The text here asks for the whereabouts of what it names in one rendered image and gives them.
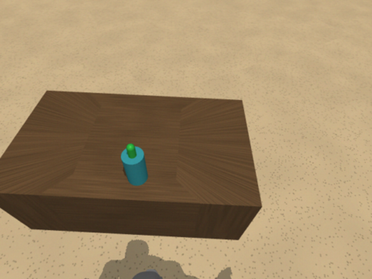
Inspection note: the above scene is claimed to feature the bottle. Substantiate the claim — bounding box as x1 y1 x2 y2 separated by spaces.
121 144 148 186

